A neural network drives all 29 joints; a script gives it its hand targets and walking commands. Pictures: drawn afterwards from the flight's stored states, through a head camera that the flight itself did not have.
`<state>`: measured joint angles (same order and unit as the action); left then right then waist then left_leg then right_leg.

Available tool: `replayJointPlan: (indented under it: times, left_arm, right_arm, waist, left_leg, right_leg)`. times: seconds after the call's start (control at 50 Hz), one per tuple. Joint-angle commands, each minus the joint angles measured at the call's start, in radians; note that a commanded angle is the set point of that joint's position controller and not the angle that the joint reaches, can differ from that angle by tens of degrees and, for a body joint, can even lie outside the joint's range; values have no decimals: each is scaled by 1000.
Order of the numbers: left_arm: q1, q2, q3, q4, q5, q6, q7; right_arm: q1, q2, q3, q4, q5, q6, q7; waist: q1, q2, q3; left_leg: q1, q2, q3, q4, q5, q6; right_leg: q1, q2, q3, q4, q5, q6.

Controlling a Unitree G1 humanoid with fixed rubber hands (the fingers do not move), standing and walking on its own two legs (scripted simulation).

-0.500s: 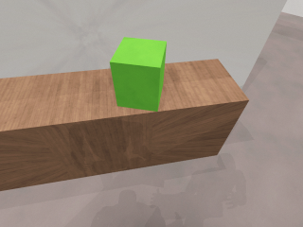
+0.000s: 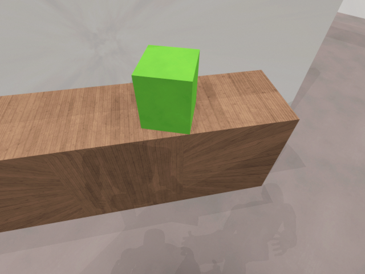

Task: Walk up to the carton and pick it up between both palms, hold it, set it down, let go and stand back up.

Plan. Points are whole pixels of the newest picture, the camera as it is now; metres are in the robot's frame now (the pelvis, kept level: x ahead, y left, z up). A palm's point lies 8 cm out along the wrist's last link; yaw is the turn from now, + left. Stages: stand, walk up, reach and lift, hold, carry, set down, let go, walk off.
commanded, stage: stand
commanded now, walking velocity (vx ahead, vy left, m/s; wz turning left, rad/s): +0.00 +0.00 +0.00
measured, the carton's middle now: (169, 90) +0.76 +0.03 -0.06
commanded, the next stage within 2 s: none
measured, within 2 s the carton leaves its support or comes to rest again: neither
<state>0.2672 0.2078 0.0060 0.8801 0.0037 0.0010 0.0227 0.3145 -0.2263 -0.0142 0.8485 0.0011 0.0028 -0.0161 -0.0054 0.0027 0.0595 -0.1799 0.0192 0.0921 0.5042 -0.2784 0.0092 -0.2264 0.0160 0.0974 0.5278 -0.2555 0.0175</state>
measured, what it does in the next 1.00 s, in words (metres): stands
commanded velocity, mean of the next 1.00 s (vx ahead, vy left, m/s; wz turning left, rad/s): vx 0.00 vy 0.00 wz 0.00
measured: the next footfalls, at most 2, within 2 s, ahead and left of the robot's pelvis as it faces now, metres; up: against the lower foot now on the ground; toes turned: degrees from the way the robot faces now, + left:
none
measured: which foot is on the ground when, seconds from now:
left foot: down 0.00-1.00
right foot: down 0.00-1.00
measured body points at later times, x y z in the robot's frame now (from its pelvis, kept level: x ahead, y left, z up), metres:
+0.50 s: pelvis +0.00 +0.00 +0.00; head +0.01 -0.01 +0.45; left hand +0.05 +0.25 -0.14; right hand +0.03 -0.25 -0.15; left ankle +0.00 +0.11 -0.74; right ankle +0.02 -0.13 -0.74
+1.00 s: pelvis +0.01 +0.00 +0.00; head +0.01 +0.00 +0.45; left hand +0.04 +0.24 -0.14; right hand +0.02 -0.24 -0.15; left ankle +0.00 +0.11 -0.74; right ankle +0.02 -0.13 -0.74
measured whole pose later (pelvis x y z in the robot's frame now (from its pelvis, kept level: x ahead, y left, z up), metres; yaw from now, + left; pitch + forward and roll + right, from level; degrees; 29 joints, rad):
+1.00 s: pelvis +0.01 +0.00 +0.00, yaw +0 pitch -2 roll +1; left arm 0.27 0.19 0.00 1.00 0.00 0.00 0.04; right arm 0.33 -0.20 -0.01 0.95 0.00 0.00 -0.03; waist -0.01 0.01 0.05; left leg -0.16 0.01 0.10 0.46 -0.27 0.01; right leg -0.21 0.01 0.11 0.49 -0.24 0.02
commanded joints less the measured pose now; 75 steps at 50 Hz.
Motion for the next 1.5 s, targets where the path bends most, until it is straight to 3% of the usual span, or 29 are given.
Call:
replayJointPlan:
  times: [0.0,0.12,0.18,0.28,0.34,0.42,0.46,0.5,0.64,0.66,0.7,0.72,0.84,0.88,0.92,0.94,1.0,1.06,1.16,1.28,1.36,1.48]
  left_arm:
    - [18,150,37,-55,3,-17,11]
    - [27,144,33,-32,2,-17,8]
    - [31,149,31,-24,1,-20,10]
    - [25,146,30,-10,2,-22,13]
    - [27,144,29,-2,1,-23,15]
    - [29,138,27,7,-1,-20,14]
    - [17,142,28,8,-1,-19,15]
    - [24,137,28,16,-1,-20,16]
    - [36,126,25,40,4,-15,20]
    - [29,131,23,40,-2,-15,21]
    - [32,125,27,49,1,-10,21]
    - [27,141,27,50,1,-12,21]
    - [31,123,22,61,6,-13,21]
    - [26,122,19,72,1,-15,22]
    - [38,124,20,71,-1,-19,23]
    - [26,133,17,73,-2,-20,24]
    - [33,114,13,72,-4,-21,24]
    - [39,119,12,81,1,-19,25]
    - [33,114,14,95,-1,-17,28]
    - [55,104,12,118,1,-11,27]
    - [36,112,8,109,-1,-21,28]
    - [44,101,10,115,-1,-15,30]
  right_arm:
    - [36,-139,-37,-50,-1,-16,-8]
    - [50,-133,-32,-25,-2,-17,-10]
    - [60,-145,-38,-26,-2,-20,-10]
    - [48,-133,-33,-10,-2,-20,-11]
    - [63,-133,-37,2,-4,-17,-11]
    - [56,-127,-33,6,-5,-14,-13]
    - [86,-112,-26,19,-2,-16,-13]
    - [62,-124,-28,23,-5,-17,-16]
    - [81,-115,-28,41,0,-19,-19]
    - [90,-111,-26,38,-1,-18,-18]
    - [63,-115,-31,40,1,-13,-19]
    - [67,-103,-26,42,1,-13,-18]
    - [75,-110,-27,54,-3,-15,-17]
    - [81,-107,-23,58,2,-18,-18]
    - [77,-105,-26,61,3,-21,-18]
    - [77,-104,-25,61,2,-22,-19]
    - [76,-108,-26,65,0,-22,-20]
    - [84,-97,-25,77,-4,-18,-23]
    - [77,-88,-24,89,1,-14,-23]
    - [69,-90,-27,97,2,-10,-22]
    - [87,-84,-24,99,0,-20,-23]
    - [71,-91,-28,106,1,-12,-26]
  waist:
    - [1,-15,-21]
    - [0,8,46]
    - [-1,-31,-2]
    - [1,-9,-15]
    - [-8,-43,-7]
    - [0,-16,26]
    - [-7,-48,19]
    - [2,-1,6]
    - [3,-3,-7]
    - [-3,-19,-7]
    - [8,22,39]
    - [-5,0,53]
    - [4,5,42]
    - [-5,-35,37]
    - [0,-14,6]
    - [-3,-39,2]
    - [-1,-45,0]
    - [-2,12,-21]
    - [-7,1,15]
    - [2,-9,47]
    - [-7,-21,-3]
    - [-4,1,32]
  left_leg:
    - [-4,91,-119,-142,20,20]
    - [-48,96,-123,-160,11,23]
    - [-12,95,-128,-158,32,23]
    - [6,99,-116,-152,46,22]
    - [18,92,-115,-142,53,18]
    - [-1,95,-112,-152,45,15]
    - [-1,98,-118,-153,55,12]
    - [20,98,-107,-147,96,16]
    - [29,109,-113,-152,130,24]
    - [15,107,-117,-159,104,26]
    - [-15,106,-120,-171,43,28]
    - [-14,96,-108,-163,61,21]
    - [-20,102,-120,-185,16,23]
    - [-14,104,-120,-176,54,22]
    - [13,100,-105,-168,80,19]
    - [20,104,-112,-167,93,24]
    - [36,107,-114,-154,117,21]
    - [38,103,-110,-164,119,20]
    - [28,100,-107,-159,123,18]
    - [-3,106,-121,-184,25,18]
    - [54,113,-106,-155,184,15]
    - [23,106,-104,-165,116,19]
  right_leg:
    - [-34,-75,82,-116,108,-32]
    - [-48,-71,79,-126,98,-28]
    - [-44,-66,64,-121,110,-23]
    - [-22,-74,76,-120,134,-27]
    - [-38,-80,79,-131,121,-31]
    - [-60,-74,81,-144,112,-26]
    - [-45,-72,74,-135,121,-22]
    - [-34,-80,78,-126,172,-22]
    - [-8,-73,66,-115,185,-22]
    - [-12,-71,66,-115,174,-22]
    - [-23,-75,72,-130,136,-21]
    - [-30,-77,76,-142,152,-24]
    - [-47,-65,63,-139,101,-15]
    - [-31,-76,70,-140,138,-18]
    - [-27,-80,68,-139,163,-18]
    - [-21,-76,67,-135,176,-20]
    - [-27,-82,72,-136,186,-22]
    - [-8,-77,65,-131,192,-16]
    - [-27,-85,70,-134,200,-22]
    - [-28,-77,64,-144,112,-12]
    - [-13,-82,60,-123,257,-15]
    - [-20,-83,65,-143,199,-19]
